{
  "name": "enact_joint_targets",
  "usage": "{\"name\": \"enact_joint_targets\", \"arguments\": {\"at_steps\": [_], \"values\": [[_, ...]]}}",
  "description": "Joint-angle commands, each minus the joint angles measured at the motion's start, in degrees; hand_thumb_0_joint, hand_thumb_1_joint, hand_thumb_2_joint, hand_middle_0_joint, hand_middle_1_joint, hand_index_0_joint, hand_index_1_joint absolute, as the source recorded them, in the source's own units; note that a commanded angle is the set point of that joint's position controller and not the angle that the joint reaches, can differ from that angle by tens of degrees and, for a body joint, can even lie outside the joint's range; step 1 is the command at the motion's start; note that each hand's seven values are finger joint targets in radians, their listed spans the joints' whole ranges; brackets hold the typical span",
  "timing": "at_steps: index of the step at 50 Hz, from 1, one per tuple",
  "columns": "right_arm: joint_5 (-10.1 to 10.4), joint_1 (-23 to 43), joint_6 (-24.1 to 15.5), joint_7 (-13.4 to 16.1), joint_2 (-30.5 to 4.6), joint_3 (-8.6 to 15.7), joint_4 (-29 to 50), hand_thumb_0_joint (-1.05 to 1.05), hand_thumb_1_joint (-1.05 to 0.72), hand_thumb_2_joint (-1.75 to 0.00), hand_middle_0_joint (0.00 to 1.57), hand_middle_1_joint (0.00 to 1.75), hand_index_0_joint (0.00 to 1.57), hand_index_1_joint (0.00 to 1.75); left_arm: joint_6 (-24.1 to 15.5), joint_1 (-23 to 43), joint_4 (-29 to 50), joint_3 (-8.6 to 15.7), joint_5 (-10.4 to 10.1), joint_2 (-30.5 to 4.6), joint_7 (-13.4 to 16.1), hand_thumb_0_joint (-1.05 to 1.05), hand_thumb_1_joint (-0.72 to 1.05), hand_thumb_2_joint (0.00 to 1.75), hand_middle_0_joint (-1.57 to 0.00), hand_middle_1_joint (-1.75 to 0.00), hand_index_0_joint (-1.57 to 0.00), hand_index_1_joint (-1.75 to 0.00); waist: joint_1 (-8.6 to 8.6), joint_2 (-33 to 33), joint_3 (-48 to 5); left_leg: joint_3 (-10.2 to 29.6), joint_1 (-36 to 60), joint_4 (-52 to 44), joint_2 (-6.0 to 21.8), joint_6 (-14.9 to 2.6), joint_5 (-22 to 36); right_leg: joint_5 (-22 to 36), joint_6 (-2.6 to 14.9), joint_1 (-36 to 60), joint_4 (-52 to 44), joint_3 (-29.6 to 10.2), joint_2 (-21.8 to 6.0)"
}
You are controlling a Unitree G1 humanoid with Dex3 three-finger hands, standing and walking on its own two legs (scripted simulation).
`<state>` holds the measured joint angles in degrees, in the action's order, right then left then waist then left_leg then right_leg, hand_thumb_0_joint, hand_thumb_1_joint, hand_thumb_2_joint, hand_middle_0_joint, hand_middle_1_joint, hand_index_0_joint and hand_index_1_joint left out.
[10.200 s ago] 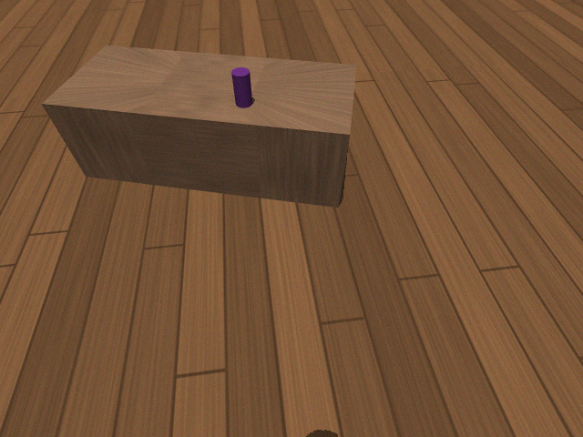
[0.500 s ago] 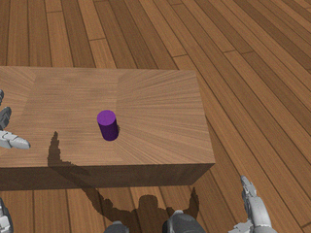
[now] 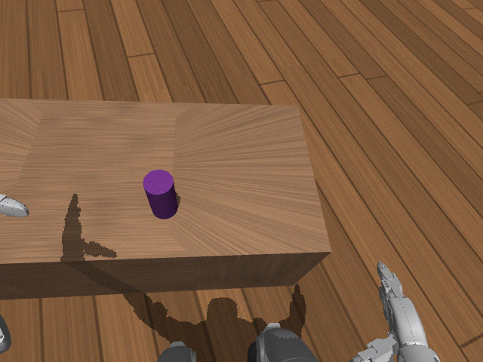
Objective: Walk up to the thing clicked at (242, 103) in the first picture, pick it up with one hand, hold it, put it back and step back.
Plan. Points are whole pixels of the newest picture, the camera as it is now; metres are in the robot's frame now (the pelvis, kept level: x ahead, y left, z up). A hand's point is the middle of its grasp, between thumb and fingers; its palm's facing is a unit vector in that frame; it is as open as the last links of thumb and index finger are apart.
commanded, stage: go down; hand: left
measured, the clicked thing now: (161, 195) +0.51 +0.14 -0.23
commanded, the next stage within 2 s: approach in 0.18 s
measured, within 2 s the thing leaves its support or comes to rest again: neither
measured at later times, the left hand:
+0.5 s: hand (19, 166) +0.43 +0.33 +0.04, palm faces +0.13 -0.99 +0.00, open 17.4 cm
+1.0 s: hand (118, 205) +0.47 +0.24 -0.19, palm faces +0.06 -1.00 +0.03, open 17.6 cm
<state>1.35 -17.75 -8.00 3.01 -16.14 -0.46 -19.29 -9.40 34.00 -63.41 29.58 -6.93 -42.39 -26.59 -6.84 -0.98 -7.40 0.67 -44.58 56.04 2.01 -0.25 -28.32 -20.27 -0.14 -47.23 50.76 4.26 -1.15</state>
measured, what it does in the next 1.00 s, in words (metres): lowers itself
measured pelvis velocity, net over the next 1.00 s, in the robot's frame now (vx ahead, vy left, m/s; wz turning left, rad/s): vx -0.06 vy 0.00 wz -0.05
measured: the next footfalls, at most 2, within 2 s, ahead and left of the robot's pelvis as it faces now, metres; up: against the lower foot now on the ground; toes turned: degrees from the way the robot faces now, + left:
none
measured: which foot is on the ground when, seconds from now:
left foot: down 0.00-1.00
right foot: down 0.00-1.00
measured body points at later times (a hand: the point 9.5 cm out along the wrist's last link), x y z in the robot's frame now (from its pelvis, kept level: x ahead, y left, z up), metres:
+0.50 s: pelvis -0.02 +0.00 -0.02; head +0.11 +0.04 +0.41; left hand +0.42 +0.38 +0.04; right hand +0.14 -0.26 -0.05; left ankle -0.02 +0.11 -0.68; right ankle +0.04 -0.13 -0.68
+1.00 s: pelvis -0.06 +0.00 -0.14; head +0.16 +0.09 +0.24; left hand +0.46 +0.29 -0.19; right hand +0.11 -0.26 -0.07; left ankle -0.02 +0.11 -0.68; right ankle +0.04 -0.13 -0.68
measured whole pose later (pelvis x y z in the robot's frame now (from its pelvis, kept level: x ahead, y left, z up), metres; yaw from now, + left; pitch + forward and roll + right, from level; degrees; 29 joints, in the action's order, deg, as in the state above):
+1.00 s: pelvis -0.06 +0.00 -0.14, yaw -3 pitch +33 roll -6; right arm -4.7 -20.5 -11.0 -2.5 -18.5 1.7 10.2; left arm -36.8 48.9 -76.9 33.5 -3.5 -46.5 -18.9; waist -22.8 -4.4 -6.7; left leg 4.0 -89.4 92.7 2.6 -0.4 -36.4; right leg -25.7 0.4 -90.6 83.5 6.3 -1.5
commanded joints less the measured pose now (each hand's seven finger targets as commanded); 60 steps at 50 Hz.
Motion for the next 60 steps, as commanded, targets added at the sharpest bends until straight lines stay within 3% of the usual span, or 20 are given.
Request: {"name": "enact_joint_targets", "arguments": {"at_steps": [1, 2, 4, 5, 8, 9, 12, 15, 17, 21, 27, 31, 38, 44, 46, 47, 51, 56, 59, 60], "values": [[0.04, -1.88, -2.98, 0.55, -8.92, 4.27, 7.98, 0.00, 0.56, -0.05, 0.05, 0.05, 0.05, 0.05, -3.48, 18.64, 10.01, 2.83, -1.55, -20.69, -0.67, 0.00, -0.54, 0.04, -0.04, -0.01, -0.04, -0.02, 0.73, 11.11, -20.31, 1.36, 11.67, -7.14, -0.85, 0.56, 25.12, 14.51, 2.16, 12.02, -3.77, -1.93, 0.77], [0.00, -1.90, -3.08, 0.56, -9.16, 4.37, 9.68, 0.00, 0.56, -0.05, 0.05, 0.05, 0.05, 0.05, -3.25, 18.27, 7.65, 2.43, -1.60, -19.79, -1.04, 0.00, -0.55, 0.05, -0.04, -0.02, -0.04, -0.02, -0.17, 9.98, -21.55, 1.38, 12.11, -6.60, -0.73, 0.39, 26.11, 15.28, 2.09, 12.06, -3.69, -1.93, 0.74], [-0.02, -0.83, -3.22, 0.60, -10.01, 4.77, 10.45, 0.00, 0.56, -0.05, 0.05, 0.05, 0.05, 0.05, -3.82, 20.57, 9.32, 3.20, -1.61, -22.15, -0.90, 0.00, -0.54, 0.05, -0.04, -0.02, -0.04, -0.02, 0.46, 10.87, -21.72, 1.45, 12.28, -6.55, -0.75, 0.54, 25.71, 14.29, 2.15, 11.28, -3.54, -1.89, 0.87], [-0.06, -0.68, -3.23, 0.74, -10.68, 5.55, 11.93, 0.00, 0.56, -0.05, 0.05, 0.05, 0.05, 0.05, -4.12, 22.01, 9.87, 4.05, -1.44, -23.55, -0.84, 0.00, -0.54, 0.04, -0.04, -0.01, -0.04, -0.02, -0.28, 10.41, -22.77, 1.47, 11.85, -6.38, -0.80, 0.41, 24.49, 14.03, 2.10, 11.65, -3.47, -1.95, 0.89], [-0.16, -1.84, -3.15, 0.67, -9.58, 5.10, 9.42, 0.00, 0.56, -0.05, 0.05, 0.05, 0.05, 0.05, -4.75, 23.64, 10.36, 4.28, -1.61, -23.53, -0.78, 0.00, -0.51, 0.05, -0.04, -0.01, -0.04, -0.02, 0.11, 11.71, -21.97, 1.17, 10.38, -6.39, -0.98, 0.41, 21.96, 12.52, 2.19, 11.39, -3.09, -2.25, 0.76], [-0.13, -0.37, -3.25, 0.82, -10.00, 5.36, 11.12, 0.00, 0.56, -0.05, 0.05, 0.05, 0.05, 0.05, -4.52, 22.54, 7.56, 3.29, -1.60, -21.83, -1.05, 0.00, -0.51, 0.05, -0.04, -0.01, -0.04, -0.02, -0.66, 10.56, -22.36, 1.10, 10.70, -6.08, -1.04, 0.22, 21.55, 12.61, 1.99, 11.04, -3.40, -2.34, 0.82], [-0.14, -1.16, -3.31, 0.80, -9.77, 4.63, 12.07, 0.00, 0.56, -0.05, 0.05, 0.05, 0.05, 0.05, -5.04, 24.44, 9.22, 4.82, -1.03, -25.24, -0.55, 0.00, -0.52, 0.05, -0.04, -0.01, -0.04, -0.02, -0.37, 11.78, -23.60, 1.38, 10.70, -6.05, -0.91, 0.44, 21.97, 12.30, 2.16, 11.05, -2.81, -2.23, 0.92], [-0.23, -0.77, -3.38, 0.97, -10.88, 5.65, 13.66, 0.00, 0.56, -0.04, 0.05, 0.05, 0.05, 0.05, -4.98, 23.69, 4.86, 3.84, -1.26, -23.35, -0.93, 0.00, -0.50, 0.00, -0.06, -0.01, -0.05, -0.02, -1.34, 10.85, -21.39, 1.85, 10.07, -6.17, -0.51, 0.72, 20.79, 10.81, 2.20, 8.88, -2.92, -1.78, 1.31], [-0.38, -1.27, -3.37, 0.65, -9.70, 4.59, 11.72, 0.00, 0.56, -0.04, 0.05, 0.05, 0.05, 0.05, -5.72, 23.63, 2.61, 3.86, -1.56, -22.83, -0.87, 0.00, -0.50, 0.02, -0.04, -0.02, -0.04, -0.03, -1.17, 9.73, -18.69, 1.89, 6.96, -5.39, -0.58, 0.59, 19.82, 10.03, 2.20, 7.25, -2.36, -1.75, 1.38], [-0.67, 1.53, -4.34, -0.01, -8.40, 3.05, 12.41, 0.00, 0.57, -0.04, 0.05, 0.05, 0.05, 0.05, -9.44, 22.20, -2.40, 1.63, -3.33, -16.06, -1.92, 0.00, -0.49, 0.04, -0.03, -0.03, -0.03, -0.03, -2.97, 6.57, -16.05, 1.73, 1.77, -2.61, -0.75, -0.02, 16.33, 8.32, 2.06, 2.77, -0.20, -1.62, 1.55], [-1.80, -1.36, -5.70, -0.01, -11.98, 6.75, 18.70, 0.00, 0.56, -0.04, 0.05, 0.05, 0.05, 0.05, -17.98, 26.37, 0.36, 4.83, -5.53, -17.24, -2.27, 0.00, -0.52, 0.06, -0.03, -0.05, -0.04, -0.06, -6.28, 8.09, -26.27, 2.26, 1.14, 4.33, -0.93, 0.31, 21.49, 13.17, 2.19, -0.36, 5.85, -1.70, 1.73], [-2.88, -4.43, -5.71, -0.91, -12.00, 7.40, 20.45, 0.00, 0.56, -0.04, 0.05, 0.05, 0.05, 0.05, -22.13, 24.80, -2.39, 4.81, -4.29, -16.52, -0.80, 0.00, -0.52, 0.07, -0.04, -0.05, -0.03, -0.06, -8.34, 10.20, -25.94, 2.51, -3.55, 9.23, -1.38, 0.34, 20.87, 13.08, 2.29, -6.29, 10.05, -2.00, 1.55], [-4.57, -4.85, -6.38, -3.09, -12.73, 8.11, 29.58, 0.00, 0.54, -0.05, 0.05, 0.05, 0.05, 0.05, -28.40, 31.83, 3.33, 7.73, -1.08, -22.34, 3.88, 0.00, -0.52, 0.03, -0.06, -0.03, -0.04, -0.05, -8.96, 21.22, -34.22, 4.37, -4.53, 17.01, -0.70, 1.79, 23.41, 10.53, 3.11, -15.92, 19.13, -1.18, 1.76], [-5.45, -4.59, -6.25, -3.55, -14.18, 10.73, 35.28, 0.00, 0.53, -0.05, 0.05, 0.05, 0.05, 0.05, -31.16, 33.56, 0.86, 6.06, 1.99, -20.37, 6.62, 0.00, -0.58, 0.03, -0.07, -0.05, -0.05, -0.06, -11.98, 26.20, -34.89, 5.03, -10.58, 21.08, -0.34, 2.00, 16.68, 6.01, 3.47, -23.19, 25.06, -0.98, 2.02], [-5.65, -5.29, -6.02, -3.83, -14.02, 11.01, 36.72, 0.00, 0.53, -0.05, 0.05, 0.05, 0.05, 0.05, -31.27, 32.72, -3.40, 3.97, 2.86, -17.19, 7.20, 0.00, -0.60, 0.02, -0.06, -0.04, -0.05, -0.05, -13.59, 25.01, -32.91, 5.00, -15.88, 22.67, -0.54, 1.67, 13.72, 5.14, 3.44, -24.61, 26.73, -0.96, 2.03], [-5.55, -6.29, -5.89, -4.00, -14.55, 11.95, 38.10, 0.00, 0.53, -0.05, 0.05, 0.05, 0.05, 0.05, -31.32, 32.27, -3.44, 4.54, 3.42, -18.75, 7.84, 0.00, -0.59, 0.00, -0.07, -0.03, -0.06, -0.04, -14.00, 24.14, -33.61, 4.59, -18.09, 23.87, -0.74, 1.30, 13.34, 5.74, 3.28, -23.90, 27.43, -1.27, 1.97], [-5.26, -8.96, -6.16, -4.66, -15.17, 12.61, 44.98, 0.00, 0.55, -0.04, 0.05, 0.05, 0.05, 0.05, -31.74, 30.42, -6.96, 3.81, 3.96, -16.01, 8.91, 0.00, -0.52, 0.00, -0.04, -0.02, -0.06, -0.01, -16.42, 20.29, -33.50, 5.10, -23.35, 26.94, -0.81, 0.82, 10.72, 4.99, 2.91, -25.98, 30.19, -0.77, 2.28], [-4.76, -11.18, -5.75, -5.43, -17.08, 16.42, 50.73, 0.00, 0.55, -0.05, 0.05, 0.05, 0.05, 0.05, -33.57, 35.72, 0.48, 6.36, 4.32, -18.58, 12.61, 0.00, -0.58, 0.00, -0.04, -0.04, -0.06, -0.02, -17.23, 24.68, -38.68, 5.52, -22.22, 28.82, -1.12, 1.07, 9.26, 3.65, 2.84, -28.04, 33.50, -0.33, 2.21], [-4.84, -12.14, -4.96, -5.82, -17.19, 17.39, 54.37, 0.00, 0.54, -0.05, 0.05, 0.05, 0.05, 0.05, -33.95, 38.60, 6.66, 6.20, 6.30, -20.61, 14.59, 0.00, -0.59, 0.00, -0.05, -0.03, -0.07, -0.01, -17.16, 29.26, -43.15, 4.94, -19.81, 29.90, -1.33, 1.39, 10.98, 5.07, 2.87, -26.77, 34.92, -1.10, 1.93], [-4.72, -12.15, -4.52, -5.78, -17.13, 18.13, 53.99, 0.00, 0.54, -0.05, 0.05, 0.05, 0.05, 0.05, -33.56, 39.08, 7.26, 4.05, 6.81, -18.53, 14.80, 0.00, -0.61, 0.00, -0.06, -0.03, -0.07, -0.02, -17.26, 29.78, -42.81, 4.81, -19.44, 29.73, -1.35, 1.42, 9.87, 4.12, 2.90, -27.16, 34.75, -1.46, 1.88]]}}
